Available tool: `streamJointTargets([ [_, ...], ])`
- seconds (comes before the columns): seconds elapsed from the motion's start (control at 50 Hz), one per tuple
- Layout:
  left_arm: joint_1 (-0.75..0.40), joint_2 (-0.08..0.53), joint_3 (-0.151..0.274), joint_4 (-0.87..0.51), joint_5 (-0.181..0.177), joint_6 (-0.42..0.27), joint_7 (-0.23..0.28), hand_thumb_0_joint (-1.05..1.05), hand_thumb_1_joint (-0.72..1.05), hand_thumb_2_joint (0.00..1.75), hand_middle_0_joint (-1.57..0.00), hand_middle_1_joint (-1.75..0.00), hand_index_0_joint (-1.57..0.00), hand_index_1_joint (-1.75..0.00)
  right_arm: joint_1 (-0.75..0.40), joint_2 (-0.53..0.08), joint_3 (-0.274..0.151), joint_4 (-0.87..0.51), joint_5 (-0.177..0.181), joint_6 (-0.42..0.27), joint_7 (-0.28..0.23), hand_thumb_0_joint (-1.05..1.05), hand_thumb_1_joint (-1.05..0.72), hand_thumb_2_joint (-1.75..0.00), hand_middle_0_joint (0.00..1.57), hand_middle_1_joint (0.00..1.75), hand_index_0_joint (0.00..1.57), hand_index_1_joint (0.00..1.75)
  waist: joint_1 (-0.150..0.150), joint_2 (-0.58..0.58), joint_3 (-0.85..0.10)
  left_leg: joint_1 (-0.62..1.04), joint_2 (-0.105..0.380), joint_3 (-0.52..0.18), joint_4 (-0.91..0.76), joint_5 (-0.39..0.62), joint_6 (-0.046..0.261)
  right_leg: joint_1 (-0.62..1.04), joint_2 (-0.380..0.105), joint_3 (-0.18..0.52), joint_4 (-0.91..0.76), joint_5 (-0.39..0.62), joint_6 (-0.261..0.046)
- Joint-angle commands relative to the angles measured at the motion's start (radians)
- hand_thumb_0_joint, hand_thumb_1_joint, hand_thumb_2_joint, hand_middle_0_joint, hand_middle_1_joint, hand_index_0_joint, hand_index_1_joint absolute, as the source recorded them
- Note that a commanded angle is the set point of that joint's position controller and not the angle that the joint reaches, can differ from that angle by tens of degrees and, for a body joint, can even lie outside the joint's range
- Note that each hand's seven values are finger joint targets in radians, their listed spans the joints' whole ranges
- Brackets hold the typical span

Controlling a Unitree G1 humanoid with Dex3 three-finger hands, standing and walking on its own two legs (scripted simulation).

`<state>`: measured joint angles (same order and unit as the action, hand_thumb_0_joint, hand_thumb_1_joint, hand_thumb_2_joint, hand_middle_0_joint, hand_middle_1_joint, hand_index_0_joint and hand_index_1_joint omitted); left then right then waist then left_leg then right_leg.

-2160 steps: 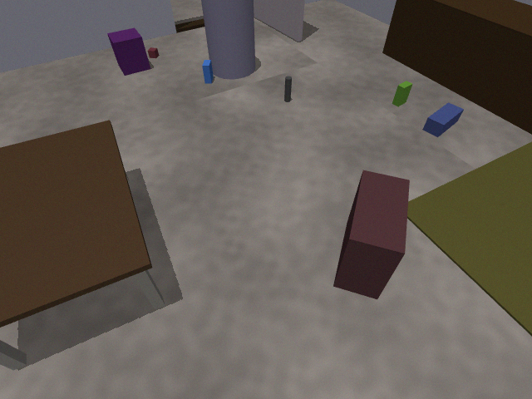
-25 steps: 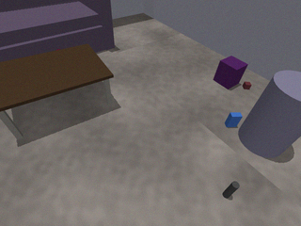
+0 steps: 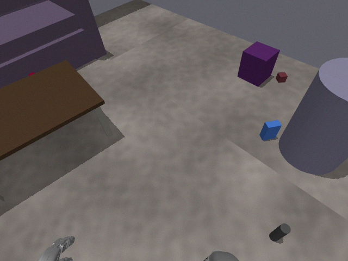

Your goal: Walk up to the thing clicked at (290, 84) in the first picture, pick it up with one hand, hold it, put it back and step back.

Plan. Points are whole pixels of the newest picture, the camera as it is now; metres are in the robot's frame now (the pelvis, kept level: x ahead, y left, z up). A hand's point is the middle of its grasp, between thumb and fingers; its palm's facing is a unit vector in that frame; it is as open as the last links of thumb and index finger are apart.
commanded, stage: walk up
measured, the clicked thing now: (279, 232) +0.31 -0.46 -0.67
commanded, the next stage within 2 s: none
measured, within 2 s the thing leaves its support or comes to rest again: neither
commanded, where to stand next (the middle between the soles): +0.72 +0.00 m, yaw +2 degrees
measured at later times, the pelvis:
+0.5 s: pelvis +0.24 +0.04 +0.00, yaw +1 degrees
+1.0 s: pelvis +0.43 +0.00 +0.00, yaw -10 degrees
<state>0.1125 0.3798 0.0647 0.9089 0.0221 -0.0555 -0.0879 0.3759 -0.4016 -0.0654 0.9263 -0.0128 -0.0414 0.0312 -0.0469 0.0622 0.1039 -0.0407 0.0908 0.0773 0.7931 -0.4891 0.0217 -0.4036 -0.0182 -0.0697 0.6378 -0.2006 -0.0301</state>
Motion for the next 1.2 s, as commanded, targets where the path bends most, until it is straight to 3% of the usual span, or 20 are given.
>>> streamJointTargets([
  [0.0, 0.255, 0.345, 0.100, -0.038, -0.040, -0.016, 0.055, 0.00, 0.90, 0.90, -0.20, -0.30, -0.20, -0.30, -0.039, -0.254, -0.052, -0.111, 0.018, -0.044, -0.020, 0.00, -0.90, -0.90, 0.20, 0.30, 0.20, 0.30, 0.166, -0.192, -0.216, -0.570, -0.044, -0.156, 0.505, 0.010, 0.017, 0.590, -0.374, 0.563, -0.290, 0.223, -0.279],
  [0.04, 0.175, 0.279, 0.073, -0.061, -0.044, -0.023, 0.067, 0.00, 0.90, 0.90, -0.20, -0.30, -0.20, -0.30, -0.018, -0.197, -0.036, -0.097, 0.034, -0.040, -0.014, 0.00, -0.90, -0.90, 0.20, 0.30, 0.20, 0.30, 0.099, -0.183, -0.114, -0.493, -0.024, -0.175, 0.427, 0.106, 0.022, 0.378, -0.271, 0.314, -0.291, 0.332, -0.203],
  [0.1, 0.138, 0.251, 0.061, -0.091, -0.031, -0.041, 0.064, 0.00, 0.90, 0.90, -0.20, -0.30, -0.20, -0.30, 0.005, -0.176, -0.042, -0.097, 0.014, -0.024, 0.007, 0.00, -0.90, -0.90, 0.20, 0.30, 0.20, 0.30, 0.060, -0.192, -0.058, -0.449, -0.037, -0.145, 0.325, 0.207, 0.011, 0.251, -0.193, 0.174, -0.326, 0.319, -0.174],
  [0.2, 0.110, 0.278, 0.068, -0.140, -0.011, -0.058, 0.057, 0.00, 0.90, 0.90, -0.20, -0.30, -0.20, -0.30, -0.102, -0.174, -0.052, -0.137, 0.002, -0.018, 0.036, 0.00, -0.90, -0.90, 0.20, 0.30, 0.20, 0.30, 0.064, -0.184, 0.017, -0.478, 0.007, -0.098, 0.015, 0.289, -0.040, 0.174, -0.217, 0.113, -0.410, 0.075, -0.193],
  [0.28, 0.146, 0.289, 0.063, -0.138, -0.007, -0.054, 0.049, 0.00, 0.90, 0.90, -0.20, -0.30, -0.20, -0.30, -0.183, -0.170, -0.060, -0.154, -0.005, -0.037, 0.052, 0.00, -0.90, -0.90, 0.20, 0.30, 0.20, 0.30, 0.088, -0.201, -0.021, -0.335, 0.009, -0.045, -0.170, 0.391, -0.011, 0.173, -0.223, 0.106, -0.351, 0.048, -0.160],
  [0.36, 0.158, 0.262, 0.046, -0.146, -0.009, -0.041, 0.053, 0.00, 0.90, 0.90, -0.20, -0.30, -0.20, -0.30, 0.025, -0.233, -0.091, -0.090, -0.021, -0.049, 0.034, 0.00, -0.90, -0.90, 0.20, 0.30, 0.20, 0.30, -0.034, -0.014, -0.151, 0.012, -0.070, 0.007, -0.247, 0.290, 0.046, 0.104, -0.150, 0.034, 0.018, 0.202, -0.113],
  [0.38, 0.224, 0.196, 0.022, -0.147, -0.016, -0.036, 0.056, 0.00, 0.90, 0.90, -0.20, -0.30, -0.20, -0.30, 0.132, -0.296, -0.112, -0.070, -0.038, -0.055, 0.021, 0.00, -0.90, -0.90, 0.20, 0.30, 0.20, 0.30, -0.075, 0.178, -0.217, 0.152, 0.049, -0.179, -0.336, 0.126, 0.098, -0.027, -0.071, -0.014, 0.315, 0.117, -0.072],
  [0.4, 0.285, 0.129, 0.005, -0.147, -0.025, -0.030, 0.056, 0.00, 0.90, 0.90, -0.20, -0.30, -0.20, -0.30, 0.127, -0.350, -0.118, -0.103, -0.036, -0.059, 0.009, 0.00, -0.90, -0.90, 0.20, 0.30, 0.20, 0.30, -0.039, 0.316, -0.234, 0.239, 0.277, -0.629, -0.435, 0.038, 0.152, -0.229, 0.077, 0.040, 0.517, -0.350, -0.022],
  [0.42, 0.288, 0.264, 0.036, -0.126, -0.026, -0.016, 0.074, 0.00, 0.90, 0.90, -0.20, -0.30, -0.20, -0.30, 0.079, -0.372, -0.122, -0.125, 0.004, -0.058, 0.007, 0.00, -0.90, -0.90, 0.20, 0.30, 0.20, 0.30, -0.038, 0.171, -0.257, 0.224, 0.358, -0.798, -0.520, -0.029, 0.250, -0.259, 0.037, 0.131, 0.599, -0.350, -0.040],
  [0.44, 0.244, 0.291, 0.032, -0.114, -0.017, -0.015, 0.078, 0.00, 0.90, 0.90, -0.20, -0.30, -0.20, -0.30, 0.038, -0.350, -0.122, -0.131, 0.017, -0.055, 0.003, 0.00, -0.90, -0.90, 0.20, 0.30, 0.20, 0.30, -0.032, 0.105, -0.187, 0.144, 0.352, -0.741, -0.524, 0.029, 0.258, -0.275, -0.006, 0.162, 0.636, -0.299, -0.040],
  [0.5, 0.265, 0.258, 0.031, -0.079, -0.036, -0.013, 0.062, 0.00, 0.90, 0.90, -0.20, -0.30, -0.20, -0.30, -0.040, -0.246, -0.066, -0.148, 0.024, -0.063, -0.010, 0.00, -0.90, -0.90, 0.20, 0.30, 0.20, 0.30, 0.031, 0.028, -0.068, -0.083, 0.198, -0.302, -0.515, 0.458, 0.110, -0.134, -0.041, 0.197, 0.500, -0.137, -0.019],
  [0.74, 0.107, 0.188, 0.035, -0.137, -0.010, -0.003, 0.015, 0.00, 0.90, 0.90, -0.20, -0.30, -0.20, -0.30, -0.023, -0.262, -0.070, -0.173, 0.011, -0.065, -0.003, 0.00, -0.90, -0.90, 0.20, 0.30, 0.20, 0.30, 0.014, 0.076, -0.010, -0.088, 0.151, -0.102, -0.515, 0.480, 0.171, -0.082, -0.084, 0.046, 0.032, 0.060, 0.016],
  [0.78, 0.107, 0.191, 0.041, -0.127, -0.010, -0.009, 0.014, 0.00, 0.90, 0.90, -0.20, -0.30, -0.20, -0.30, -0.048, -0.263, -0.068, -0.185, 0.011, -0.060, -0.003, 0.00, -0.90, -0.90, 0.20, 0.30, 0.20, 0.30, 0.026, 0.068, -0.018, -0.129, 0.155, -0.108, -0.478, 0.453, 0.163, 0.007, -0.065, 0.034, -0.025, 0.058, 0.005],
  [0.82, 0.284, 0.208, 0.057, -0.107, -0.023, 0.041, 0.020, 0.00, 0.90, 0.90, -0.20, -0.30, -0.20, -0.30, -0.253, -0.260, -0.097, -0.263, -0.003, -0.043, 0.013, 0.00, -0.90, -0.90, 0.20, 0.30, 0.20, 0.30, 0.117, 0.172, -0.132, -0.102, 0.177, 0.058, -0.293, 0.435, 0.107, 0.150, -0.102, 0.020, 0.043, 0.036, 0.004],
  [0.86, 0.466, 0.306, 0.105, -0.046, -0.006, 0.028, 0.046, 0.00, 0.90, 0.90, -0.20, -0.30, -0.20, -0.30, -0.180, -0.189, -0.082, -0.255, -0.005, -0.026, 0.021, 0.00, -0.90, -0.90, 0.20, 0.30, 0.20, 0.30, 0.195, -0.127, -0.201, -0.389, 0.029, 0.036, 0.139, 0.261, 0.049, 0.506, -0.058, 0.258, -0.041, -0.138, -0.044],
  [0.88, 0.435, 0.388, 0.126, -0.080, 0.001, 0.015, 0.062, 0.00, 0.90, 0.90, -0.20, -0.30, -0.20, -0.30, -0.106, -0.137, -0.058, -0.265, 0.007, -0.019, 0.034, 0.00, -0.90, -0.90, 0.20, 0.30, 0.20, 0.30, 0.166, -0.416, -0.152, -0.589, -0.121, 0.037, 0.328, -0.014, 0.006, 0.545, -0.222, 0.630, -0.278, -0.364, -0.098],
  [0.9, 0.361, 0.375, 0.112, -0.120, -0.012, 0.009, 0.063, 0.00, 0.90, 0.90, -0.20, -0.30, -0.20, -0.30, -0.101, -0.180, -0.057, -0.271, 0.009, -0.008, 0.037, 0.00, -0.90, -0.90, 0.20, 0.30, 0.20, 0.30, 0.114, -0.379, -0.072, -0.679, -0.142, -0.093, 0.393, -0.077, -0.019, 0.451, -0.283, 0.907, -0.439, -0.519, -0.141],
  [0.92, 0.292, 0.383, 0.105, -0.144, -0.022, 0.005, 0.071, 0.00, 0.90, 0.90, -0.20, -0.30, -0.20, -0.30, -0.100, -0.229, -0.070, -0.272, 0.004, -0.005, 0.035, 0.00, -0.90, -0.90, 0.20, 0.30, 0.20, 0.30, 0.087, -0.331, -0.048, -0.666, -0.111, -0.183, 0.415, -0.103, -0.030, 0.376, -0.327, 1.025, -0.496, -0.608, -0.202],
  [1.04, 0.177, 0.283, 0.090, -0.161, -0.029, -0.023, 0.101, 0.00, 0.90, 0.90, -0.20, -0.30, -0.20, -0.30, -0.073, -0.241, -0.064, -0.198, 0.002, 0.031, 0.046, 0.00, -0.90, -0.90, 0.20, 0.30, 0.20, 0.30, 0.010, -0.265, -0.018, -0.523, -0.035, -0.158, 0.254, 0.217, -0.035, 0.162, -0.079, 0.544, -0.451, -0.338, -0.076],
  [1.18, 0.332, 0.306, 0.096, -0.209, -0.014, -0.035, 0.115, 0.00, 0.90, 0.90, -0.20, -0.30, -0.20, -0.30, -0.189, -0.225, -0.067, -0.256, -0.033, 0.041, 0.057, 0.00, -0.90, -0.90, 0.20, 0.30, 0.20, 0.30, 0.077, -0.181, -0.093, -0.592, -0.029, -0.184, 0.135, 0.296, -0.103, 0.258, -0.069, 0.536, -0.399, -0.234, -0.132],
])
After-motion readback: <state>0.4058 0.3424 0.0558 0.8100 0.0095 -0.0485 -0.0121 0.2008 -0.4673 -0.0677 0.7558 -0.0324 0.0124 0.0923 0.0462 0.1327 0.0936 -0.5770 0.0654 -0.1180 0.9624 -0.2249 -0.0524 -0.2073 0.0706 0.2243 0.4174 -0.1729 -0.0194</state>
